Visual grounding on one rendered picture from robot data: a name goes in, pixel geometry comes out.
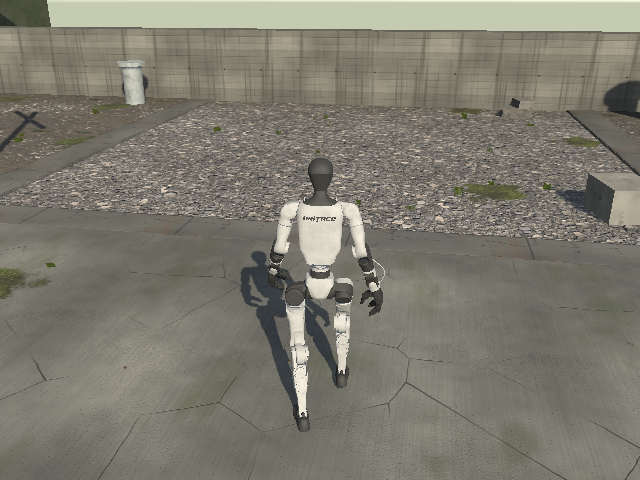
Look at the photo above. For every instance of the robot right hand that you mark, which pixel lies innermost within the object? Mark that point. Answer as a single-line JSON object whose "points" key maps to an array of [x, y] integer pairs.
{"points": [[377, 302]]}

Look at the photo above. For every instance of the robot right upper arm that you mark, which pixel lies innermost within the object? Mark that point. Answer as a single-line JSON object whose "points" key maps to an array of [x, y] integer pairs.
{"points": [[352, 212]]}

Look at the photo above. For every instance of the left robot thigh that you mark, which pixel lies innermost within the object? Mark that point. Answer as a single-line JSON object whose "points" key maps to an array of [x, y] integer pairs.
{"points": [[295, 310]]}

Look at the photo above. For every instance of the robot left upper arm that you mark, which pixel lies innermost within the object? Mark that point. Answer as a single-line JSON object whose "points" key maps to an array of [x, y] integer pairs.
{"points": [[288, 211]]}

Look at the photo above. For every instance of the right robot forearm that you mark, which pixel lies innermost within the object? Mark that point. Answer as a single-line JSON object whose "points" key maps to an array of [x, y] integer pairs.
{"points": [[368, 271]]}

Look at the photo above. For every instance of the robot right foot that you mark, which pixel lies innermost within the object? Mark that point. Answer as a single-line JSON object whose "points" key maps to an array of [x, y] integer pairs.
{"points": [[341, 379]]}

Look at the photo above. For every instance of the left robot forearm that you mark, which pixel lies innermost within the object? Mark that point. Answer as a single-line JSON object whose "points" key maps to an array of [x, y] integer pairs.
{"points": [[275, 261]]}

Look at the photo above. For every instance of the robot left hand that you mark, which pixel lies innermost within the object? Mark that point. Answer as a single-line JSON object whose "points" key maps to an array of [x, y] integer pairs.
{"points": [[281, 275]]}

